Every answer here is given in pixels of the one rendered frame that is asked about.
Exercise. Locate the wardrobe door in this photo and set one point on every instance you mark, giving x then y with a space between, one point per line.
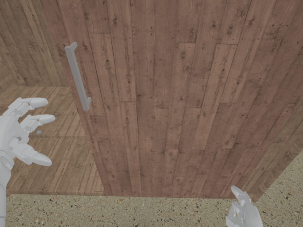
187 95
288 134

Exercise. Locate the right robot hand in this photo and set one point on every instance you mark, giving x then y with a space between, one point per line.
248 214

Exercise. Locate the left robot hand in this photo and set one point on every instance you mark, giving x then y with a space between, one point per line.
10 129

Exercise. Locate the left robot forearm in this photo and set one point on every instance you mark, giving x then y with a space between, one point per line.
6 164

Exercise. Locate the handle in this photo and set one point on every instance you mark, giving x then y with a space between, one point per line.
76 75

